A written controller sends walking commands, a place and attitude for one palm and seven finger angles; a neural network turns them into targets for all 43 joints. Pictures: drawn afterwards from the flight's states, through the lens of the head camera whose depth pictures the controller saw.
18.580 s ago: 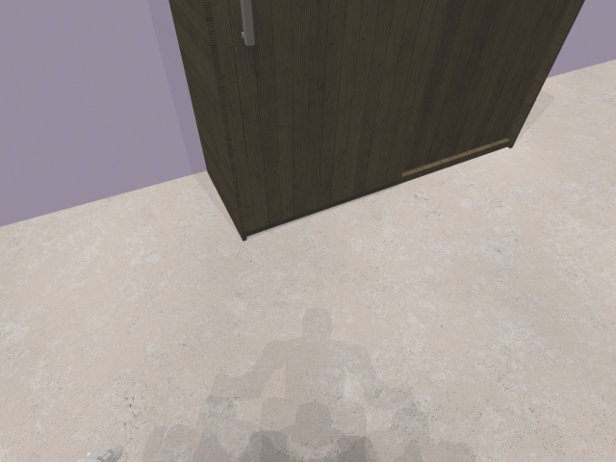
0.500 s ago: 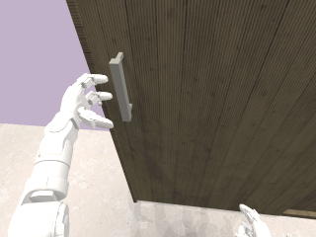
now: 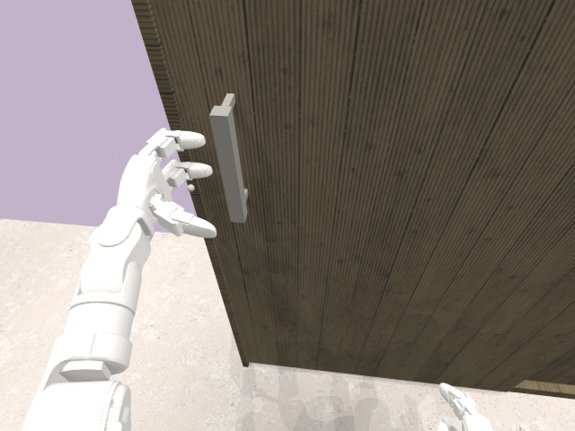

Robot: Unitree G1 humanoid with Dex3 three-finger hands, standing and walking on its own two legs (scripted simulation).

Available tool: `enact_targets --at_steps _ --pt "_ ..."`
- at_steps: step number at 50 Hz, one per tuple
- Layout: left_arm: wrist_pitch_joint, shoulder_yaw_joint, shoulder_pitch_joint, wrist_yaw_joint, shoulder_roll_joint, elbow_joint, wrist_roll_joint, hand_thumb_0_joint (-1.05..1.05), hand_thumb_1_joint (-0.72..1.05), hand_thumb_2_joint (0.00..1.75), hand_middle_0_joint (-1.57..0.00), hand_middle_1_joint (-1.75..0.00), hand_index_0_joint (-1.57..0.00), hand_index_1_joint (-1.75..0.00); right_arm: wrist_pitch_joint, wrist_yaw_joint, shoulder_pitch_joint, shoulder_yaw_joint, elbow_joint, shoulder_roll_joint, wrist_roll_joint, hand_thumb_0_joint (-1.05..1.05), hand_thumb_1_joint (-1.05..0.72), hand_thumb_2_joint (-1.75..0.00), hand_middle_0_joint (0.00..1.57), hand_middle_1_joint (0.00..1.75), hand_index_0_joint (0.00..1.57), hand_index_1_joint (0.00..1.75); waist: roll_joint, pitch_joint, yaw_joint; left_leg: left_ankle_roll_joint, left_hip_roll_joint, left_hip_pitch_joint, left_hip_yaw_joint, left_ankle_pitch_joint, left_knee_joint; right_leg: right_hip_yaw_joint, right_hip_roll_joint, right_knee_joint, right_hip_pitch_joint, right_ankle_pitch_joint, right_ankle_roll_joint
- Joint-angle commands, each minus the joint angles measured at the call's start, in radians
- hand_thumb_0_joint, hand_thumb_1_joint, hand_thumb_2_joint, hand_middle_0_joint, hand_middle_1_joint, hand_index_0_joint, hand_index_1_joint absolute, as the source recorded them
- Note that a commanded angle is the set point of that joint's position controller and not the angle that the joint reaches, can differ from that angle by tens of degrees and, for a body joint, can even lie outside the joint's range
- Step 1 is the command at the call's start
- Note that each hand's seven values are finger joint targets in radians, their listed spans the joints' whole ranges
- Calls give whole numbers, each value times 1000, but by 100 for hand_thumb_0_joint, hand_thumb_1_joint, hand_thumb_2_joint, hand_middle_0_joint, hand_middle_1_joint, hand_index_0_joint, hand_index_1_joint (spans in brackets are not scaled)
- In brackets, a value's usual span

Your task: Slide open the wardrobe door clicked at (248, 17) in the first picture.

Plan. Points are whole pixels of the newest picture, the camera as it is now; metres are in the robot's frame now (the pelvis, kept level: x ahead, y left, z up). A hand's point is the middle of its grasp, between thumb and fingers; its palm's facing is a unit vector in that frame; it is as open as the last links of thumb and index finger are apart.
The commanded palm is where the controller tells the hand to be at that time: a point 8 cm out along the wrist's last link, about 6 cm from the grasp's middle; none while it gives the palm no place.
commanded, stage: move the hooked fingers beside the handle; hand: left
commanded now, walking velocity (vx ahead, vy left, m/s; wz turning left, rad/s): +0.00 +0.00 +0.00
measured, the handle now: (234, 162) +0.44 +0.10 +0.16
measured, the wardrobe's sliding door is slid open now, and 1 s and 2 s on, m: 0.00 0.00 0.00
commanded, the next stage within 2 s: none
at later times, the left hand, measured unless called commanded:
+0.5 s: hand (187, 179) +0.38 +0.15 +0.18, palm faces -0.06 -1.00 -0.02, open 14.0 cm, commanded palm +0.36 +0.20 +0.17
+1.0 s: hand (191, 197) +0.38 +0.15 +0.15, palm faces -0.05 -1.00 -0.01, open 14.0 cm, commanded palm +0.36 +0.20 +0.17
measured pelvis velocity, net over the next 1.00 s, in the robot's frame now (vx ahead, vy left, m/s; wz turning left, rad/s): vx -0.01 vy -0.02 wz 0.00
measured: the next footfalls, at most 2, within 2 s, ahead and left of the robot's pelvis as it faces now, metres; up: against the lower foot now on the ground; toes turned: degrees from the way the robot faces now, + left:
none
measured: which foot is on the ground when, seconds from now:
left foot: down 0.00-1.00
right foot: down 0.00-1.00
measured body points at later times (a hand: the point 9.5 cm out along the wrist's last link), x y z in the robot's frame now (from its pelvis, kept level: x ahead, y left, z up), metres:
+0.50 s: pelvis +0.00 -0.01 +0.00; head -0.01 -0.03 +0.45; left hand +0.38 +0.20 +0.18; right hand +0.16 -0.25 -0.09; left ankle -0.02 +0.09 -0.74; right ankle -0.01 -0.11 -0.74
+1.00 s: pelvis -0.01 -0.02 +0.00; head -0.01 -0.04 +0.45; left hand +0.38 +0.20 +0.15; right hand +0.13 -0.27 -0.10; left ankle -0.02 +0.09 -0.74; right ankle -0.01 -0.11 -0.74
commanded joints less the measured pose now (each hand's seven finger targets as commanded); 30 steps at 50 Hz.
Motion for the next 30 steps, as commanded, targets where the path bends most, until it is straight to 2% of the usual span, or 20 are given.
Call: enact_targets --at_steps 1,3,5,6,10,12,13,14,15,16,17,20,21,22,23,24,25,27,29,30 --pt "-62 169 -428 39 311 -166 8 0 -50 30 -30 -120 -30 -120 -38 -6 -73 -38 -129 -123 -3 0 -90 -90 20 30 20 30 -45 -276 26 -9 38 112 -88 346 -58 39 0 -39 90 323 -24" --pt "-24 137 -383 21 265 -101 8 0 -50 30 -30 -120 -30 -120 -24 -4 -74 -35 -137 -121 3 0 -90 -90 20 30 20 30 -47 -238 21 -9 34 82 -75 336 -65 38 -2 -41 91 338 -24" --pt "2 85 -370 -4 203 -99 4 0 -50 30 -30 -120 -30 -120 -18 1 -75 -38 -147 -120 8 0 -90 -90 20 30 20 30 -17 -228 11 -12 35 89 -73 357 -56 36 -4 -39 69 357 -25" --pt "13 87 -323 -15 190 -87 -1 0 -50 30 -30 -120 -30 -120 -13 4 -80 -40 -154 -121 9 0 -90 -90 20 30 20 30 -3 -225 19 -13 36 91 -70 375 -50 35 -4 -38 68 365 -26" --pt "16 103 -345 -22 212 -162 -15 0 -50 30 -30 -120 -30 -120 -1 4 -78 -46 -170 -123 9 0 -90 -90 20 30 20 30 -77 -258 8 -5 33 83 -66 356 -40 34 0 -37 79 380 -19" --pt "-16 86 -399 -17 206 -270 -19 0 -50 30 -30 -120 -30 -120 -6 4 -92 -44 -185 -117 7 0 -90 -90 20 30 20 30 -47 -292 6 -2 33 117 -67 362 -39 40 -1 -38 87 376 -18" --pt "-37 84 -437 -12 215 -328 -17 0 -50 30 -30 -120 -30 -120 -12 2 -98 -45 -186 -111 7 0 -90 -90 20 30 20 30 -16 -316 2 -2 33 145 -69 378 -33 43 0 -35 90 381 -20" --pt "-54 49 -471 -10 188 -376 -13 0 -50 30 -30 -120 -30 -120 -19 1 -103 -42 -188 -105 6 0 -90 -90 20 30 20 30 15 -334 -3 -5 34 170 -75 389 -31 42 -1 -31 84 376 -21" --pt "-74 42 -520 -4 189 -424 -12 0 -50 30 -30 -120 -30 -120 -27 0 -104 -41 -184 -103 3 0 -90 -90 20 30 20 30 47 -360 -10 -8 36 207 -84 411 -28 42 0 -29 75 375 -22" --pt "-81 50 -510 1 206 -422 -12 0 -50 30 -30 -120 -30 -120 -30 -3 -106 -41 -176 -105 2 0 -90 -90 20 30 20 30 17 -345 -10 -8 42 207 -88 411 -27 42 2 -34 72 369 -20" --pt "-81 63 -513 6 220 -406 -12 0 -50 30 -30 -120 -30 -120 -30 -8 -101 -41 -164 -107 2 0 -90 -90 20 30 20 30 16 -340 -14 -5 38 203 -86 391 -32 43 5 -41 73 360 -19" --pt "-49 57 -476 9 193 -292 -17 0 -50 30 -30 -120 -30 -120 -32 -10 -103 -33 -140 -109 4 0 -90 -90 20 30 20 30 -9 -260 -13 -6 31 156 -87 320 -48 36 4 -52 54 319 -21" --pt "-28 94 -419 12 232 -226 -11 0 -50 30 -30 -120 -30 -120 -23 -13 -104 -36 -131 -117 6 0 -90 -90 20 30 20 30 -24 -226 0 -3 32 127 -81 294 -54 40 3 -62 57 301 -22" --pt "-7 67 -403 9 193 -188 -10 0 -50 30 -30 -120 -30 -120 -17 -11 -104 -31 -131 -114 7 0 -90 -90 20 30 20 30 -27 -201 -2 -3 26 103 -77 281 -62 36 -1 -63 58 300 -21" --pt "15 74 -361 9 188 -151 -11 0 -50 30 -30 -120 -30 -120 -13 -8 -103 -34 -136 -115 8 0 -90 -90 20 30 20 30 -53 -193 7 -2 24 86 -77 276 -61 36 -1 -61 59 303 -20" --pt "35 72 -327 5 182 -119 -10 0 -50 30 -30 -120 -30 -120 -6 -6 -107 -34 -140 -118 10 0 -90 -90 20 30 20 30 -46 -180 11 -2 21 67 -70 259 -60 39 -3 -64 54 294 -19" --pt "50 72 -319 3 184 -93 -11 0 -50 30 -30 -120 -30 -120 2 -5 -104 -33 -142 -121 12 0 -90 -90 20 30 20 30 -65 -170 8 -2 21 49 -69 240 -62 37 -5 -66 50 280 -17" --pt "52 75 -327 -2 194 -88 -9 0 -50 30 -30 -120 -30 -120 12 -3 -104 -35 -154 -124 13 0 -90 -90 20 30 20 30 -88 -173 8 2 21 36 -66 223 -62 40 -6 -69 55 267 -15" --pt "22 62 -401 -4 187 -152 -14 0 -50 30 -30 -120 -30 -120 7 -2 -111 -36 -170 -118 11 0 -90 -90 20 30 20 30 -80 -209 0 7 19 56 -65 230 -52 47 -6 -64 60 276 -15" --pt "-3 98 -433 0 236 -192 -15 0 -50 30 -30 -120 -30 -120 4 -4 -111 -37 -174 -119 9 0 -90 -90 20 30 20 30 -80 -251 3 9 18 62 -65 236 -46 55 -7 -60 84 286 -14"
